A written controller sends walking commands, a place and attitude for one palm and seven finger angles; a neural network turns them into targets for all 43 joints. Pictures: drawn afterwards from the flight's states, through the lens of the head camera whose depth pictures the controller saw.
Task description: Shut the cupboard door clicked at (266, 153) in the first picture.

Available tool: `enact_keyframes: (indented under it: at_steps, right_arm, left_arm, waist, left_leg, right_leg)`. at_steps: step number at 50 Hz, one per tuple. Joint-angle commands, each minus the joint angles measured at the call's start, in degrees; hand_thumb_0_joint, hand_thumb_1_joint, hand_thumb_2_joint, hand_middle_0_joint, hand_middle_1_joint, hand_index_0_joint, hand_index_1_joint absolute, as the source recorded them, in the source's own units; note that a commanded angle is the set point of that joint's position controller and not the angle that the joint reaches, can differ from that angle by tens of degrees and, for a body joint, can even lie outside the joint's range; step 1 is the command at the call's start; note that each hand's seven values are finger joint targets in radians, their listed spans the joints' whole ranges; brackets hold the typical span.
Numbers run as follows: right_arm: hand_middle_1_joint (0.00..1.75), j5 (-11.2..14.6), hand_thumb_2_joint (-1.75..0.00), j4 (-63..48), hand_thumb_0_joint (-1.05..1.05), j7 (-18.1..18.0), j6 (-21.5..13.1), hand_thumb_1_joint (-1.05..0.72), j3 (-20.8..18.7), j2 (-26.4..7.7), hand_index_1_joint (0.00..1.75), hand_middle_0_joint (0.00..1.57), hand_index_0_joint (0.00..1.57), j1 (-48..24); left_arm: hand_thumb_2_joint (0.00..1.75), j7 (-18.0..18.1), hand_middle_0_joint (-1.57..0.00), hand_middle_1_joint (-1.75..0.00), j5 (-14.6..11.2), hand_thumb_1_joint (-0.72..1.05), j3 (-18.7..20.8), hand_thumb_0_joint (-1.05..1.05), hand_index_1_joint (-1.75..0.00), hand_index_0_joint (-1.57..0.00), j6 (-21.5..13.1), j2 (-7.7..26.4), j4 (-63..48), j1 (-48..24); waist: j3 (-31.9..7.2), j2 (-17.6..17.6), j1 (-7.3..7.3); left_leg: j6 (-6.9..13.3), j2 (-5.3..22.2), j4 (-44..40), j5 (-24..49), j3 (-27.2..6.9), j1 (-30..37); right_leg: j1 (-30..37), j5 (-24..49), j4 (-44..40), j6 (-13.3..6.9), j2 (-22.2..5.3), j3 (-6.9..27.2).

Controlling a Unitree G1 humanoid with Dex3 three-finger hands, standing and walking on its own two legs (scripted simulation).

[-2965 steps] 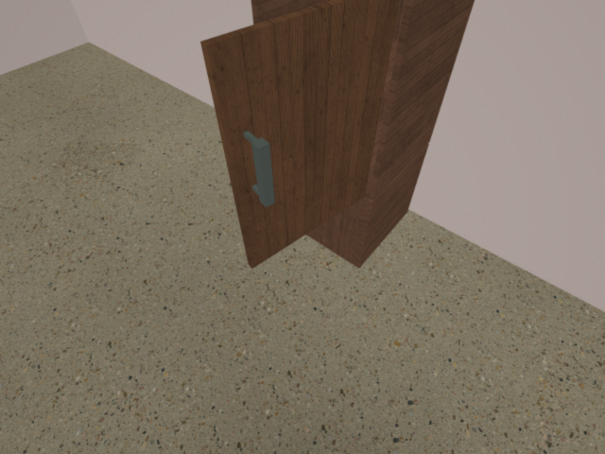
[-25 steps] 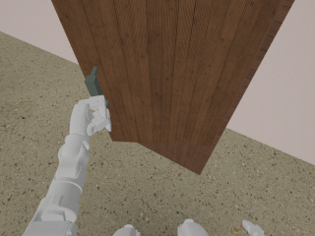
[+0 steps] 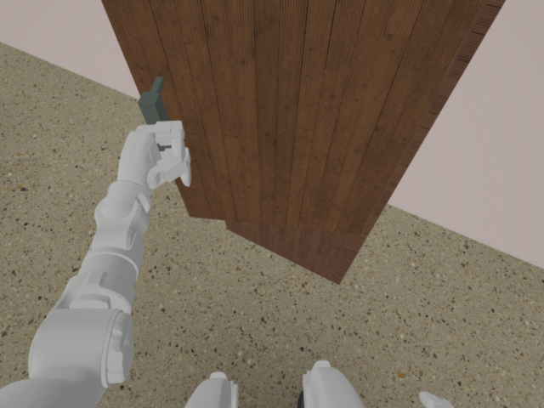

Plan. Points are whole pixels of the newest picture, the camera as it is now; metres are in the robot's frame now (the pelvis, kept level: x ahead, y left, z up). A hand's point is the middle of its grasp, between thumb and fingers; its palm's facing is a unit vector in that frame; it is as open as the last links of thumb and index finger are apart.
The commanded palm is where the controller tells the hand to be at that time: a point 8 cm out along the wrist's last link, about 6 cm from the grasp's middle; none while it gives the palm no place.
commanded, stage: push the door shut along its arc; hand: left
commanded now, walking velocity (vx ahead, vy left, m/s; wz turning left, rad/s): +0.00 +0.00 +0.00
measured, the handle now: (167, 127) +0.53 +0.15 +0.07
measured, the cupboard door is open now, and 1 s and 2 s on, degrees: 21 11 0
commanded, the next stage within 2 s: pull the fist back off the door in 1.44 s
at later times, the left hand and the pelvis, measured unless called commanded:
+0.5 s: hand (208, 130) +0.51 +0.09 +0.08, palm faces -0.30 -0.95 -0.04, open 3.1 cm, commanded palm +0.51 +0.14 +0.08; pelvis -0.01 +0.01 -0.02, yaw -1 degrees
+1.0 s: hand (225, 108) +0.56 +0.06 +0.09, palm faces -0.40 -0.91 -0.02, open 3.1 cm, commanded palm +0.56 +0.11 +0.08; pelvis +0.00 +0.00 -0.03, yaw -2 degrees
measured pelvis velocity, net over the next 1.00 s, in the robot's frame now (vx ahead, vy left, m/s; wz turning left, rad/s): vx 0.00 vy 0.00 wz -0.04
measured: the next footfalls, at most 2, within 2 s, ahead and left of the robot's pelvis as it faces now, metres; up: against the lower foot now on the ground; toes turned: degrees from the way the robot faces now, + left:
none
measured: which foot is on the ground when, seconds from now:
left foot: down 0.00-1.00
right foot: down 0.00-1.00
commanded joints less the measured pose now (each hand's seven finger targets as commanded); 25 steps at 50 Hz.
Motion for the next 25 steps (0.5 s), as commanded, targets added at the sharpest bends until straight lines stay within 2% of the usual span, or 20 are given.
enact_keyframes:
  at_steps: [1,2,3,5,7,9,10,12,14,16,17,19,20,21,23,24,25]
  right_arm:
    - [0.30,0.01,-0.90,-4.56,0.00,-0.78,-2.02,-0.90,-3.14,-8.92,0.30,0.20,0.20,5.76]
    - [0.30,-0.04,-0.90,-4.38,0.00,-0.80,-1.89,-0.90,-3.15,-9.07,0.30,0.20,0.20,6.21]
    - [0.30,-0.04,-0.90,-4.40,0.00,-0.80,-1.87,-0.90,-3.11,-9.07,0.30,0.20,0.20,6.34]
    - [0.30,-0.14,-0.90,-4.18,0.00,-0.81,-1.91,-0.90,-2.99,-9.22,0.30,0.20,0.20,7.01]
    - [0.30,-0.16,-0.90,-3.58,0.00,-0.88,-1.73,-0.90,-2.80,-9.76,0.30,0.20,0.20,7.50]
    - [0.30,-0.24,-0.90,-3.41,0.00,-0.74,-1.89,-0.90,-2.73,-9.64,0.30,0.20,0.20,7.73]
    - [0.30,-0.44,-0.90,-3.28,0.00,-0.71,-2.19,-0.90,-2.85,-9.78,0.30,0.20,0.20,8.35]
    - [0.30,-0.66,-0.90,-2.88,0.00,-0.54,-2.23,-0.90,-2.94,-10.32,0.30,0.20,0.20,9.22]
    - [0.30,-0.70,-0.90,-2.82,0.00,-0.51,-2.17,-0.90,-2.86,-10.31,0.30,0.20,0.20,9.78]
    - [0.30,-0.70,-0.90,-2.90,0.00,-0.32,-2.24,-0.90,-2.75,-10.39,0.30,0.20,0.20,10.14]
    - [0.30,-0.77,-0.90,-2.70,0.00,-0.39,-2.04,-0.90,-2.77,-10.67,0.30,0.20,0.20,10.62]
    - [0.30,-0.77,-0.90,-2.86,0.00,-0.26,-1.85,-0.90,-2.56,-10.57,0.30,0.20,0.20,10.95]
    - [0.30,-0.91,-0.90,-2.97,0.00,-0.32,-1.91,-0.90,-2.43,-10.66,0.30,0.20,0.20,11.44]
    - [0.30,-0.96,-0.90,-2.84,0.00,-0.26,-1.83,-0.90,-2.50,-10.87,0.30,0.20,0.20,11.56]
    - [0.30,-1.07,-0.90,-2.95,0.00,-0.05,-1.76,-0.90,-2.45,-10.67,0.30,0.20,0.20,12.04]
    - [0.30,-1.09,-0.90,-2.97,0.00,-0.05,-1.64,-0.90,-2.61,-10.90,0.30,0.20,0.20,12.37]
    - [0.30,-1.17,-0.90,-3.17,0.00,-0.07,-1.70,-0.90,-2.41,-10.86,0.30,0.20,0.20,12.82]
  left_arm:
    - [0.90,-1.58,-1.30,-1.50,-0.28,0.90,1.05,0.00,-1.50,-1.30,-3.99,8.94,-11.12,-31.05]
    - [0.90,-1.81,-1.30,-1.50,-0.28,0.90,1.51,0.00,-1.50,-1.30,-3.90,9.60,-10.46,-31.68]
    - [0.90,-2.02,-1.30,-1.50,-0.22,0.90,1.73,0.00,-1.50,-1.30,-3.73,9.95,-9.89,-32.09]
    - [0.90,-2.40,-1.30,-1.50,-0.14,0.90,1.10,0.00,-1.50,-1.30,-3.55,9.53,-8.20,-34.53]
    - [0.90,-2.45,-1.30,-1.50,0.49,0.90,2.67,0.00,-1.50,-1.30,-3.18,12.50,-5.51,-36.86]
    - [0.90,-2.78,-1.30,-1.50,1.19,0.90,0.12,0.00,-1.50,-1.30,-3.07,10.39,-4.68,-39.91]
    - [0.90,-2.90,-1.30,-1.50,1.21,0.90,-0.21,0.00,-1.50,-1.30,-3.45,10.07,-5.40,-41.92]
    - [0.90,-3.26,-1.30,-1.50,1.20,0.90,1.65,0.00,-1.50,-1.30,-3.15,12.43,-4.37,-42.03]
    - [0.90,-3.94,-1.30,-1.50,1.16,0.90,1.80,0.00,-1.50,-1.30,-2.34,12.55,-2.68,-42.76]
    - [0.90,-4.56,-1.30,-1.50,0.94,0.90,1.63,0.00,-1.50,-1.30,-1.94,12.30,-2.05,-43.18]
    - [0.90,-4.50,-1.30,-1.50,1.23,0.90,3.72,0.00,-1.50,-1.30,-1.76,15.10,-1.69,-43.79]
    - [0.90,-4.44,-1.30,-1.50,1.86,0.90,3.15,0.00,-1.50,-1.30,-0.93,14.80,-0.11,-45.14]
    - [0.90,-4.30,-1.30,-1.50,1.78,0.90,4.05,0.00,-1.50,-1.30,-0.77,15.65,0.69,-45.71]
    - [0.90,-4.11,-1.30,-1.50,2.17,0.90,4.90,0.00,-1.50,-1.30,-0.81,17.30,-0.10,-47.40]
    - [0.90,-4.34,-1.30,-1.50,2.81,0.90,3.94,0.00,-1.50,-1.30,-0.32,16.64,0.48,-48.27]
    - [0.90,-4.47,-1.30,-1.50,3.20,0.90,4.79,0.00,-1.50,-1.30,-0.19,17.86,0.68,-47.74]
    - [0.90,-4.78,-1.30,-1.50,2.99,0.90,3.84,0.00,-1.50,-1.30,-0.18,16.83,0.90,-48.56]
  waist:
    - [-25.68,0.96,-2.93]
    - [-25.81,-0.08,-3.22]
    - [-25.68,-0.02,-3.20]
    - [-24.40,0.52,-4.18]
    - [-22.41,-0.67,-4.88]
    - [-22.40,1.37,-5.92]
    - [-23.65,3.77,-6.26]
    - [-27.15,3.60,-5.94]
    - [-26.87,2.18,-6.63]
    - [-27.78,3.43,-6.56]
    - [-27.29,2.92,-6.44]
    - [-26.00,1.88,-7.38]
    - [-25.87,2.29,-7.38]
    - [-27.11,3.17,-7.59]
    - [-27.19,3.36,-8.13]
    - [-28.39,3.08,-7.84]
    - [-29.09,3.62,-8.31]
  left_leg:
    - [1.09,-0.51,-7.02,13.91,-2.37,12.52]
    - [1.17,-0.42,-6.95,13.62,-2.47,12.19]
    - [1.24,-0.50,-6.85,13.43,-2.30,11.41]
    - [1.43,-0.52,-6.66,12.39,-2.60,11.13]
    - [1.45,-0.30,-6.72,9.64,-3.00,8.67]
    - [1.49,-0.38,-6.46,7.87,-3.21,8.70]
    - [1.48,-0.41,-6.15,9.21,-3.68,11.03]
    - [1.31,-0.14,-5.35,11.09,-4.16,12.12]
    - [1.51,-0.07,-4.91,11.66,-3.92,10.76]
    - [1.44,-0.05,-4.44,13.13,-3.97,11.47]
    - [1.47,0.11,-4.19,12.85,-3.97,10.29]
    - [1.69,0.08,-3.96,11.38,-3.89,8.36]
    - [1.88,-0.06,-3.57,12.05,-3.96,7.84]
    - [1.77,0.14,-3.21,12.11,-3.98,8.01]
    - [1.89,0.13,-2.73,12.15,-3.82,7.42]
    - [1.85,0.17,-2.40,12.62,-3.79,7.42]
    - [1.97,0.04,-2.19,13.88,-4.10,8.16]
  right_leg:
    - [11.77,13.80,-6.38,-0.96,1.69,1.23]
    - [11.73,13.43,-6.48,-0.88,1.73,1.21]
    - [11.99,13.44,-6.41,-0.87,1.76,1.30]
    - [9.89,12.00,-6.48,-0.95,1.98,1.12]
    - [8.94,9.39,-6.72,-0.87,1.97,1.19]
    - [6.48,7.22,-6.68,-0.88,1.93,1.19]
    - [4.75,7.57,-6.08,-1.15,2.05,0.78]
    - [4.82,8.57,-5.40,-1.23,2.06,0.80]
    - [5.27,9.40,-5.33,-1.09,2.18,0.88]
    - [4.49,10.28,-4.90,-1.15,2.30,0.73]
    - [4.68,10.09,-4.79,-1.12,2.30,0.85]
    - [4.10,9.02,-4.85,-0.96,2.41,0.85]
    - [3.89,9.41,-4.38,-1.09,2.59,0.74]
    - [3.47,9.43,-4.22,-0.96,2.42,0.92]
    - [3.38,9.55,-4.17,-0.84,2.53,1.03]
    - [3.82,9.95,-4.04,-0.91,2.52,1.13]
    - [3.25,10.72,-3.48,-1.05,2.72,0.85]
